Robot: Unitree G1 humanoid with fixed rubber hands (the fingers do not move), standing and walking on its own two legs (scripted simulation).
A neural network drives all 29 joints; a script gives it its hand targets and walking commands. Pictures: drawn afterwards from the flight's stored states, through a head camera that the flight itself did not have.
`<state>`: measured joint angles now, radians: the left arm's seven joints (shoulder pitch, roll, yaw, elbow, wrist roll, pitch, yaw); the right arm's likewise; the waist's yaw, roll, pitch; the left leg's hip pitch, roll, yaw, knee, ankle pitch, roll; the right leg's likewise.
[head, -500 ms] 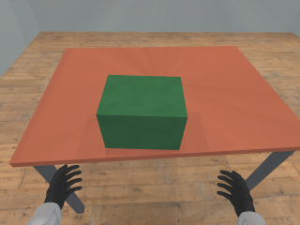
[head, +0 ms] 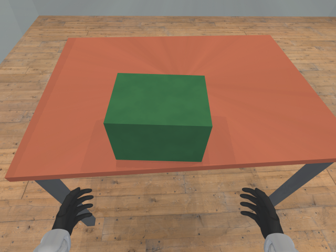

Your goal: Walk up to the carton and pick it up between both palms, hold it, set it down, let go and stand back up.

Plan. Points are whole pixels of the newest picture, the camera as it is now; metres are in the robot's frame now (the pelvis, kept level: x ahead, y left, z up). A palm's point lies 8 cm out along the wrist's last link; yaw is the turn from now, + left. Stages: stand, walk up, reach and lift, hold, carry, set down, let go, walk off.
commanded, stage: set down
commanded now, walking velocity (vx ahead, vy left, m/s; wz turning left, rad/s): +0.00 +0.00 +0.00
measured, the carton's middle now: (160, 117) +0.49 +0.02 +0.01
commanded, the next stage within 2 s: let go in 0.58 s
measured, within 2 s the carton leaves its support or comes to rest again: neither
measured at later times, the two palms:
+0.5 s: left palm (66, 238) +0.17 +0.24 -0.05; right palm (265, 233) +0.17 -0.22 -0.04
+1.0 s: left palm (68, 244) +0.17 +0.24 -0.07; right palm (260, 235) +0.17 -0.22 -0.07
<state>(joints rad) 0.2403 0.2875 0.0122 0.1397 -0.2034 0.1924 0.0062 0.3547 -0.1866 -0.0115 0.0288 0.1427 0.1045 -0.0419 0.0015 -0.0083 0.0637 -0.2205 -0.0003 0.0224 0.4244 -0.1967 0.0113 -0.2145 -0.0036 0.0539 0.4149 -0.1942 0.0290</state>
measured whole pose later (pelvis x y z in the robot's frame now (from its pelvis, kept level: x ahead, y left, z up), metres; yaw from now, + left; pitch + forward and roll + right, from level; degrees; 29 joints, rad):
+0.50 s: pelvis +0.00 +0.00 +0.00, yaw +0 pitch +0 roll +0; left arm 0.26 0.29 -0.02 0.29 -0.14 0.14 0.01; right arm 0.29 -0.19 -0.01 0.30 0.07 -0.03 0.00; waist 0.00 -0.01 0.07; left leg -0.22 0.00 0.02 0.42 -0.20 0.01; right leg -0.21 0.00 0.05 0.41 -0.20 0.03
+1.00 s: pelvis +0.01 +0.00 +0.00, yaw +0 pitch +1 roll +0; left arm 0.26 0.28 -0.05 0.37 -0.10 0.15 0.03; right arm 0.22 -0.19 -0.01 0.54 0.00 -0.11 0.03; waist 0.00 -0.01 0.07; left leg -0.22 0.00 0.02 0.42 -0.21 0.01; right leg -0.21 0.00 0.05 0.41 -0.21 0.03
